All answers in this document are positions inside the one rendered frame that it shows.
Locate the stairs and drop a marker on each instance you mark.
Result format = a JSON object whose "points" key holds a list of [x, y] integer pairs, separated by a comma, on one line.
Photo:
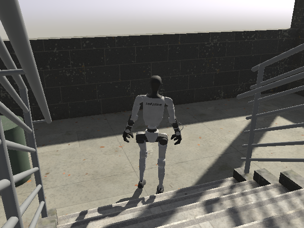
{"points": [[224, 203]]}

